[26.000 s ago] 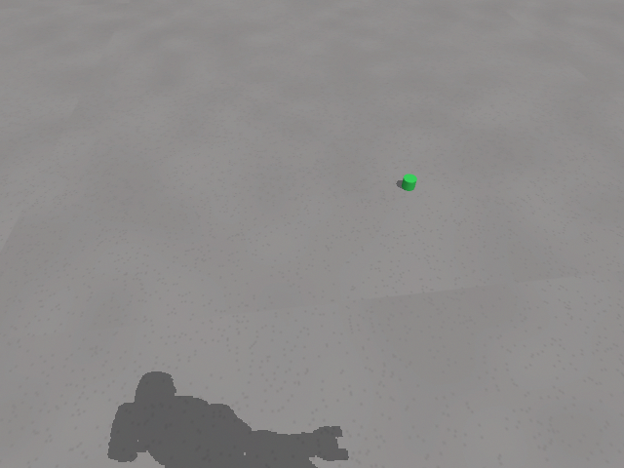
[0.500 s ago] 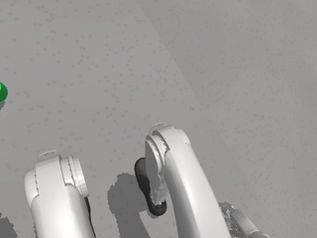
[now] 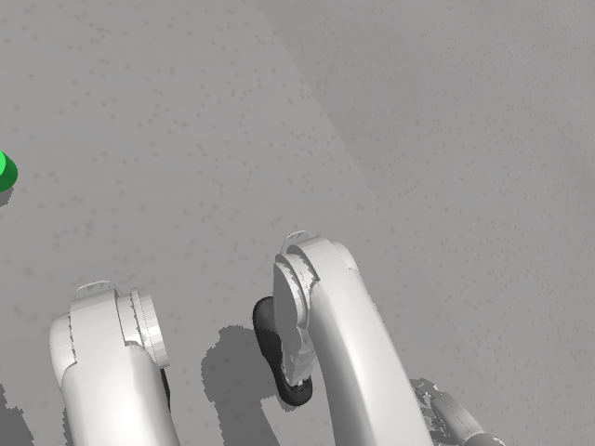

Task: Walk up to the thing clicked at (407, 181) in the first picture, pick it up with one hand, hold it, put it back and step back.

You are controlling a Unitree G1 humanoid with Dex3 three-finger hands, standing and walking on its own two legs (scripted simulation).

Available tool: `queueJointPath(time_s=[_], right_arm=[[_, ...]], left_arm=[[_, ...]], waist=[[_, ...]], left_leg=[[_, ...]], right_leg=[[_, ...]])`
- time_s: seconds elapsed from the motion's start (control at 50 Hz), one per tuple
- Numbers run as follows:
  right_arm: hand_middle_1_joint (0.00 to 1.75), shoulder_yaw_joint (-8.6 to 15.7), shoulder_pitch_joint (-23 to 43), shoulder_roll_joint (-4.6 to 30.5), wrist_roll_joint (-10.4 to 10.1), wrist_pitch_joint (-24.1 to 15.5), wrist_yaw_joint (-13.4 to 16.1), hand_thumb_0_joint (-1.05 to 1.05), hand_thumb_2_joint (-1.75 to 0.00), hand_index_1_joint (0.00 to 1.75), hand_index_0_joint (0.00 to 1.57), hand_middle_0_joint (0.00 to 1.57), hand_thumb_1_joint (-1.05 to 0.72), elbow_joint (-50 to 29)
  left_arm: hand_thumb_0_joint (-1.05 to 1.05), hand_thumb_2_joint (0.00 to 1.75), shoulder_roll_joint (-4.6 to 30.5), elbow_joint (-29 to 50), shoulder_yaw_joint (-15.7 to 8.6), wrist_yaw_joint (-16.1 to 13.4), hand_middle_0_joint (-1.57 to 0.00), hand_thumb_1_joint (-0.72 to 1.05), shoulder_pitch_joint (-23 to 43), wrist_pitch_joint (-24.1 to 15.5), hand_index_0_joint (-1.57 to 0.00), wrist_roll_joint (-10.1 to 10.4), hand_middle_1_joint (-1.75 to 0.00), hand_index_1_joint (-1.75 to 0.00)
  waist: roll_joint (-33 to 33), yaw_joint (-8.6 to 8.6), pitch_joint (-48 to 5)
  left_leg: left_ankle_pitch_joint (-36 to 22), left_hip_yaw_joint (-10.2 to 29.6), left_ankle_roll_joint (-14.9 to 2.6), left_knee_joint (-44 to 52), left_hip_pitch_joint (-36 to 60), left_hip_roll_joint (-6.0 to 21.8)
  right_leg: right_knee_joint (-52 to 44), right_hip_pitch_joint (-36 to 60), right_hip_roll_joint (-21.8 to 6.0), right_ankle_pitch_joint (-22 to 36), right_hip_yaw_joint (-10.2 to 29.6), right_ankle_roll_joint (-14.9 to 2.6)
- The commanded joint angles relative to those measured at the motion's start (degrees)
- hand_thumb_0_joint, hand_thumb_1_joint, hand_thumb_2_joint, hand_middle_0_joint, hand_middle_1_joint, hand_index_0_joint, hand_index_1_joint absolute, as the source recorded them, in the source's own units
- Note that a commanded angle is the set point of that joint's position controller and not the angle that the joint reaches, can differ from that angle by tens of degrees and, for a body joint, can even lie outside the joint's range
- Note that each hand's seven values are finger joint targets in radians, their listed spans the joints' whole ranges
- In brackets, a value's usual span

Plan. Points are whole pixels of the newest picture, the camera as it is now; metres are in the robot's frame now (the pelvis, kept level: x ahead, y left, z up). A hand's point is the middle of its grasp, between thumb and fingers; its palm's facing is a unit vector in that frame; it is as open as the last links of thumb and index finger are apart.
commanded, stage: approach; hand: left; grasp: from above
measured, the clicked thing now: out of the picture +0.51 +0.32 -0.29
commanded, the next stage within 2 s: close in in 0.50 s
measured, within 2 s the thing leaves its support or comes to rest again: neither
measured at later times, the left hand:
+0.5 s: hand out of the picture +0.48 +0.33 -0.18, palm faces -0.49 -0.11 -0.87, open 14.1 cm
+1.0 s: hand out of the picture +0.49 +0.31 -0.22, palm faces -0.45 -0.11 -0.89, open 14.2 cm
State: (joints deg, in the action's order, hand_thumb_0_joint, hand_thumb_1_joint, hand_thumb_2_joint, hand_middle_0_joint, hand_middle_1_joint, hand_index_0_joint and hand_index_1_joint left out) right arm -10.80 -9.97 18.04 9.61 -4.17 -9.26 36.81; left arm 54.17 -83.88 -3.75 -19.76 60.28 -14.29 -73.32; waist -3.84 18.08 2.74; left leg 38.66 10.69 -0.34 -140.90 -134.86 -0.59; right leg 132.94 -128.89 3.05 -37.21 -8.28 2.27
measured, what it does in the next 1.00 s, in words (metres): stands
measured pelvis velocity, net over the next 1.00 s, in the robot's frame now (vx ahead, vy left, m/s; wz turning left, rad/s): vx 0.00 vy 0.00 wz -0.02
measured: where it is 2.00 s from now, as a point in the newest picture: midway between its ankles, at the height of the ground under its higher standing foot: (225, 396)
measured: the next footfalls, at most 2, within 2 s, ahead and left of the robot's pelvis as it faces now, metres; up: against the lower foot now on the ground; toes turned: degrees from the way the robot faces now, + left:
none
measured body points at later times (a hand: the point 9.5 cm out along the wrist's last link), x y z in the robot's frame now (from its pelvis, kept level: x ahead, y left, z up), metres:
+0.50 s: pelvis +0.00 +0.00 +0.00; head +0.27 +0.08 +0.35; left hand +0.51 +0.33 -0.13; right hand +0.02 -0.27 -0.07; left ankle +0.07 +0.12 -0.29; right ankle +0.11 -0.12 -0.29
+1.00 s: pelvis +0.00 +0.00 +0.00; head +0.28 +0.11 +0.33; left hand +0.51 +0.32 -0.17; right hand +0.04 -0.26 -0.06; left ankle +0.07 +0.12 -0.29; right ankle +0.11 -0.12 -0.29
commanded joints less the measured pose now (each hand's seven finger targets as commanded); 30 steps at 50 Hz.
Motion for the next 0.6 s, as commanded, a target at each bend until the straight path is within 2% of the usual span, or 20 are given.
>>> queueJointPath(time_s=[0.0,0.02,0.04,0.08,0.1,0.14,0.22,0.24,0.28,0.3,0.32,0.38,0.4,0.44,0.46,0.48,0.52,0.54,0.56,0.58], right_arm=[[0.3,5.4,-13.4,16.4,-0.3,-0.2,0.6,0.0,-0.89,0.3,0.2,0.2,-0.9,1.5],[0.3,5.0,-13.7,16.0,-0.3,-0.2,0.6,0.0,-0.89,0.3,0.2,0.2,-0.89,1.7],[0.3,4.9,-13.8,15.9,-0.3,-0.2,0.6,0.0,-0.89,0.3,0.2,0.2,-0.9,1.6],[0.3,4.5,-13.5,16.3,-0.4,-0.2,0.6,0.0,-0.89,0.3,0.2,0.2,-0.89,1.2],[0.3,4.2,-13.7,16.0,-0.4,-0.3,0.5,0.0,-0.89,0.3,0.2,0.2,-0.89,1.1],[0.3,3.9,-13.6,16.3,-0.6,-0.4,0.6,0.0,-0.89,0.3,0.2,0.2,-0.89,0.4],[0.3,3.2,-12.1,16.4,-1.5,-0.1,0.6,0.0,-0.9,0.3,0.2,0.2,-0.9,-1.6],[0.3,3.4,-12.2,16.5,-1.7,-0.2,0.6,0.0,-0.9,0.3,0.2,0.2,-0.9,-2.0],[0.3,3.2,-12.1,16.4,-1.9,0.1,0.6,0.0,-0.9,0.3,0.2,0.2,-0.9,-2.5],[0.3,3.4,-12.3,16.6,-2.1,0.2,0.6,0.0,-0.9,0.3,0.2,0.2,-0.9,-2.5],[0.3,3.6,-11.3,17.2,-2.1,0.4,0.8,0.0,-0.9,0.3,0.2,0.2,-0.9,-3.8],[0.3,3.8,-12.1,17.2,-1.8,1.1,1.3,0.0,-0.9,0.3,0.2,0.2,-0.9,-3.3],[0.3,3.7,-13.2,16.6,-1.9,1.2,1.5,0.0,-0.9,0.3,0.2,0.2,-0.9,-2.0],[0.3,4.1,-13.5,18.4,-1.4,1.4,2.1,0.0,-0.9,0.3,0.2,0.2,-0.9,-2.9],[0.3,4.0,-13.6,17.8,-1.1,1.5,2.2,0.0,-0.9,0.3,0.2,0.2,-0.9,-2.3],[0.3,3.6,-13.5,16.6,-0.8,1.4,2.1,0.0,-0.9,0.3,0.2,0.2,-0.9,-1.9],[0.3,3.8,-14.3,17.1,-0.5,1.2,2.2,0.0,-0.9,0.3,0.2,0.2,-0.9,-1.2],[0.3,3.9,-14.8,17.6,-0.4,1.2,2.3,0.0,-0.9,0.3,0.2,0.2,-0.9,-0.2],[0.3,3.9,-14.8,17.5,-0.2,1.1,2.3,0.0,-0.9,0.3,0.2,0.2,-0.9,0.3],[0.3,3.9,-14.5,17.7,0.0,1.1,2.2,0.0,-0.9,0.3,0.2,0.2,-0.9,0.1]], left_arm=[[0.0,1.01,9.1,8.7,0.8,-4.0,-0.09,-0.55,23.8,0.8,-0.08,0.4,-0.99,-1.0],[0.0,1.01,9.8,9.8,0.7,-4.5,-0.09,-0.56,25.5,1.2,-0.08,0.0,-0.99,-1.0],[0.0,1.01,9.0,6.7,1.2,-4.8,-0.08,-0.56,25.1,2.2,-0.07,-0.4,-1.0,-1.01],[0.0,1.0,10.6,4.5,0.4,-5.9,-0.09,-0.55,25.7,3.7,-0.08,-0.8,-1.0,-1.0],[0.0,1.0,9.2,1.2,0.9,-5.9,-0.09,-0.54,24.0,4.8,-0.08,-0.8,-0.99,-1.0],[0.0,1.0,10.4,1.0,0.3,-6.0,-0.11,-0.54,25.0,6.3,-0.1,-0.8,-0.97,-0.99],[0.0,0.97,14.3,1.8,-1.8,-5.0,-0.13,-0.52,21.5,8.9,-0.11,0.2,-0.96,-0.97],[0.0,0.98,14.0,1.5,-2.0,-4.2,-0.13,-0.53,19.5,9.4,-0.11,0.8,-0.96,-0.97],[0.0,0.98,16.1,4.1,-3.3,-3.0,-0.11,-0.54,17.2,9.8,-0.09,1.8,-0.97,-0.98],[0.0,0.97,16.0,3.5,-3.5,-2.0,-0.11,-0.54,16.3,10.0,-0.1,2.5,-0.97,-0.98],[0.0,0.97,17.9,5.8,-4.9,-1.4,-0.12,-0.54,15.6,9.6,-0.1,3.1,-0.96,-0.97],[0.0,0.96,18.0,6.7,-5.7,1.4,-0.12,-0.53,14.7,8.0,-0.11,4.1,-0.98,-0.98],[0.0,0.97,13.8,7.6,-2.7,2.4,-0.1,-0.54,16.2,7.1,-0.1,4.8,-0.98,-0.98],[0.0,0.98,17.9,8.6,-5.7,2.8,-0.1,-0.55,16.6,5.0,-0.09,4.6,-0.98,-0.99],[0.0,0.99,16.6,9.7,-4.6,3.2,-0.1,-0.56,17.9,3.9,-0.08,4.5,-0.98,-0.99],[0.0,0.99,11.9,10.6,-1.2,3.6,-0.11,-0.55,19.3,2.7,-0.1,4.4,-0.98,-1.0],[0.0,1.01,12.4,11.7,-1.0,3.1,-0.12,-0.53,20.6,0.6,-0.11,4.3,-1.0,-1.01],[0.0,1.01,10.7,11.6,0.4,2.8,-0.1,-0.55,21.3,-0.1,-0.09,4.2,-1.0,-1.01],[0.0,1.01,10.8,11.2,1.1,2.4,-0.1,-0.54,20.7,-0.7,-0.09,3.2,-1.01,-1.02],[0.0,1.04,12.5,11.6,0.4,1.6,-0.12,-0.52,21.6,-1.3,-0.1,2.8,-1.02,-1.03]], waist=[[29.4,4.42,-37.8],[30.7,4.21,-39.7],[29.5,4.47,-38.4],[29.5,4.11,-38.0],[28.6,4.59,-36.7],[28.0,4.47,-36.4],[28.9,1.63,-40.2],[27.4,1.79,-39.7],[25.4,1.01,-41.2],[22.9,1.4,-39.8],[22.0,0.94,-40.3],[21.3,1.78,-38.7],[21.1,2.63,-36.7],[20.2,3.8,-36.7],[21.0,3.97,-37.0],[21.7,4.22,-37.2],[23.0,5.21,-36.5],[22.4,5.52,-35.4],[24.2,5.24,-35.4],[25.1,4.74,-36.1]], left_leg=[[-9.9,-3.6,-0.17,15.1,34.0,1.3],[-10.3,-3.9,-0.19,15.6,34.5,1.3],[-10.1,-4.0,-0.38,15.2,33.3,1.2],[-10.2,-4.5,-0.51,15.3,31.8,1.0],[-10.8,-4.6,-0.56,15.4,31.6,1.0],[-10.1,-4.5,-0.82,15.7,30.6,0.9],[-10.9,-5.1,-0.97,16.6,31.0,0.8],[-11.4,-5.6,-1.24,15.6,29.8,0.8],[-13.4,-6.5,-1.64,14.6,27.4,0.6],[-12.9,-6.7,-1.98,13.9,25.0,0.5],[-12.5,-6.6,-1.98,13.9,24.2,0.7],[-10.6,-6.2,-1.73,13.8,23.7,0.8],[-9.4,-6.0,-1.57,13.5,23.1,0.6],[-9.0,-5.3,-1.39,12.8,23.7,0.9],[-8.9,-5.3,-1.26,12.5,24.3,1.1],[-8.9,-5.3,-1.14,12.2,25.5,1.0],[-8.8,-4.8,-0.89,12.3,27.0,1.3],[-8.5,-4.3,-0.63,12.4,27.7,1.1],[-8.4,-4.5,-0.49,12.4,29.0,1.2],[-8.3,-4.3,-0.28,12.9,29.7,1.2]], right_leg=[[-11.6,14.1,1.2,12.2,-4.8,-4.57],[-11.5,15.4,1.3,12.8,-4.7,-4.47],[-11.5,15.0,1.3,13.0,-4.7,-4.46],[-11.4,14.9,1.4,13.1,-4.4,-4.51],[-11.4,15.0,1.4,13.5,-4.3,-4.56],[-11.6,14.8,1.3,12.8,-4.1,-4.57],[-11.5,18.6,1.3,13.2,-3.4,-4.63],[-11.7,19.4,1.4,13.6,-3.1,-4.57],[-12.5,24.2,1.5,15.4,-2.4,-4.26],[-13.1,24.4,1.4,15.1,-2.1,-4.2],[-13.5,25.8,1.5,14.4,-2.1,-4.25],[-13.9,25.6,1.5,12.0,-2.2,-4.38],[-14.4,23.2,1.4,10.4,-2.4,-4.67],[-14.7,23.7,1.4,9.5,-3.2,-4.68],[-14.5,23.9,1.3,9.5,-3.0,-4.63],[-14.6,23.3,1.5,9.9,-3.0,-4.56],[-14.7,22.3,1.5,9.8,-3.6,-4.45],[-14.7,20.1,1.5,9.1,-4.5,-4.79],[-14.6,20.0,1.5,9.1,-4.4,-4.74],[-14.1,19.9,1.5,8.8,-4.7,-4.85]])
